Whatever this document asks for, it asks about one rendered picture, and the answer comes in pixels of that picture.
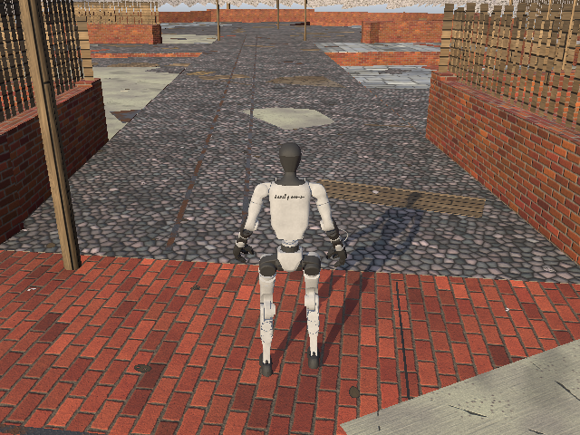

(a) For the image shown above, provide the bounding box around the robot right foot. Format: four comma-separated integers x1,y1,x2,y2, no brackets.
307,346,320,369

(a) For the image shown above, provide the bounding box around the left robot upper arm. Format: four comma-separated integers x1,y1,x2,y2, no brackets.
244,182,271,231

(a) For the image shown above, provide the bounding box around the left robot forearm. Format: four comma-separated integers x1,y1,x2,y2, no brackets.
236,217,253,247

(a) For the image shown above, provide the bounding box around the right robot upper arm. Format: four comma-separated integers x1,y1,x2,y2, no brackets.
309,182,334,232

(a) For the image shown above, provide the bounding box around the robot left hand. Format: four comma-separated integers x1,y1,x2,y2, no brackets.
233,243,254,263

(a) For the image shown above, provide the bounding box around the right robot forearm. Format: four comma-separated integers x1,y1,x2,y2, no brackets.
326,217,344,251

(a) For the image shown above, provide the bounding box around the robot right thigh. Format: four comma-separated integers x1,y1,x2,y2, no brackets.
303,252,321,310

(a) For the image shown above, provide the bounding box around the robot right hand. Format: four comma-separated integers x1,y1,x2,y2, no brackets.
326,247,347,267

